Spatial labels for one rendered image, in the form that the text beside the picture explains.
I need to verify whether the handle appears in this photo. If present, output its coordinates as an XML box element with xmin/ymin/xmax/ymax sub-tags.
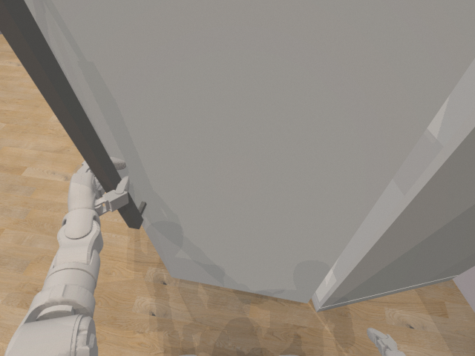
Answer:
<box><xmin>0</xmin><ymin>0</ymin><xmax>147</xmax><ymax>229</ymax></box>

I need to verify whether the right robot hand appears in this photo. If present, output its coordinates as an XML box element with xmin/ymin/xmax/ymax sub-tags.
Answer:
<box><xmin>367</xmin><ymin>328</ymin><xmax>406</xmax><ymax>356</ymax></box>

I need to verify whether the fridge door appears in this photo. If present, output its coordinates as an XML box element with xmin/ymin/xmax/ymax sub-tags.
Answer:
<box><xmin>24</xmin><ymin>0</ymin><xmax>475</xmax><ymax>303</ymax></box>

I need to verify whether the left robot upper arm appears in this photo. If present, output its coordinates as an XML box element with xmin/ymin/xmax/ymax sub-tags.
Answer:
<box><xmin>8</xmin><ymin>314</ymin><xmax>98</xmax><ymax>356</ymax></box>

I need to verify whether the robot left forearm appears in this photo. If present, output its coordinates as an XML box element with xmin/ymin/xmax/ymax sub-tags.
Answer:
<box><xmin>4</xmin><ymin>208</ymin><xmax>103</xmax><ymax>356</ymax></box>

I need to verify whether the left robot hand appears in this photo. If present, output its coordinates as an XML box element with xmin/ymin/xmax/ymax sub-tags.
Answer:
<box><xmin>68</xmin><ymin>157</ymin><xmax>130</xmax><ymax>216</ymax></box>

